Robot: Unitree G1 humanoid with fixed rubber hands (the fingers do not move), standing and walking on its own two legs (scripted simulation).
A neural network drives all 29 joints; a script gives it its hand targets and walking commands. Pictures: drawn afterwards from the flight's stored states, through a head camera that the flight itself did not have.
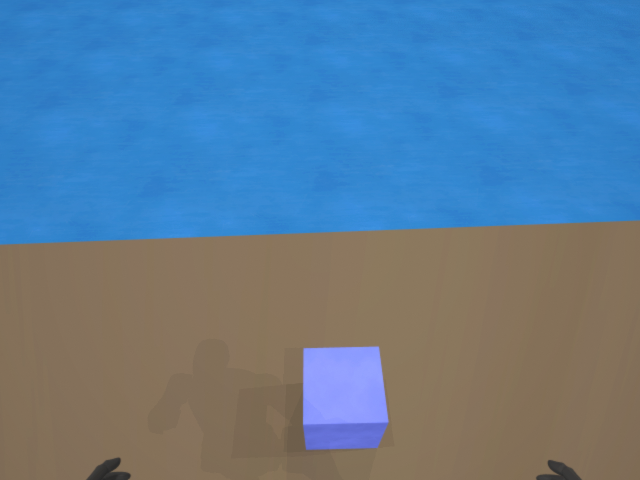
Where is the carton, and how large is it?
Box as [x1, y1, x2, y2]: [303, 347, 388, 449]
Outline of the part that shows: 304,348 303,428 306,449 377,447 388,422 378,347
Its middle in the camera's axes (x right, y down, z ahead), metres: +0.06 +0.44 +1.11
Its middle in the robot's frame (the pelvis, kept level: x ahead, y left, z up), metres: +0.44 -0.04 -0.66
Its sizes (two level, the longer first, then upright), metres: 0.210 0.200 0.250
